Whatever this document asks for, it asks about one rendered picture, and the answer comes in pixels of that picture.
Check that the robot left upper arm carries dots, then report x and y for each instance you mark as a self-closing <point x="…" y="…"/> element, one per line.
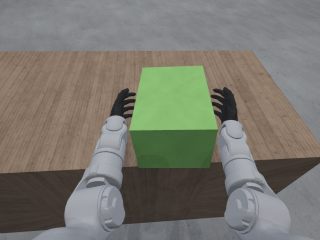
<point x="90" y="214"/>

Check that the robot right forearm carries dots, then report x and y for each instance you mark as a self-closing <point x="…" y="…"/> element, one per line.
<point x="237" y="161"/>

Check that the pedestal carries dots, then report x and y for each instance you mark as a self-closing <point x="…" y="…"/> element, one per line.
<point x="53" y="105"/>

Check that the robot left forearm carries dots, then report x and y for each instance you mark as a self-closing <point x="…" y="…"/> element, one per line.
<point x="108" y="157"/>

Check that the left robot hand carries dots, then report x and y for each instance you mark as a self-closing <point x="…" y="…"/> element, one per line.
<point x="118" y="108"/>

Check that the right robot hand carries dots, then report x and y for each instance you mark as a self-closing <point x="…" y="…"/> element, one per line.
<point x="228" y="109"/>

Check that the carton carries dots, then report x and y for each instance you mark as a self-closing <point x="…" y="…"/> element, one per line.
<point x="173" y="123"/>

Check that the robot right upper arm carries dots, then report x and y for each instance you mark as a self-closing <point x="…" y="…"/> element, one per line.
<point x="254" y="215"/>

